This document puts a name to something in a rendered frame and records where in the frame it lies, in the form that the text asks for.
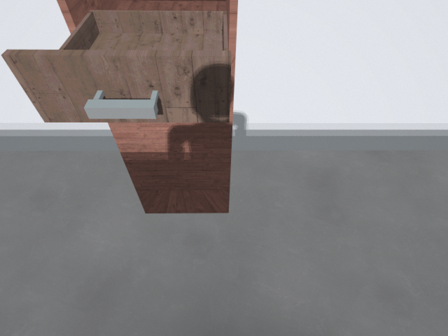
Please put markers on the handle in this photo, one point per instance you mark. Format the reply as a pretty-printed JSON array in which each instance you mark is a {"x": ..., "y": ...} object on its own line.
[{"x": 99, "y": 108}]

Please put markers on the cabinet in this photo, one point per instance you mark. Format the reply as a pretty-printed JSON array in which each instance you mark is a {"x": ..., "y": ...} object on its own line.
[{"x": 176, "y": 167}]

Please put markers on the drawer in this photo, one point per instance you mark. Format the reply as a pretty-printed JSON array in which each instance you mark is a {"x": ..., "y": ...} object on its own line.
[{"x": 129, "y": 53}]

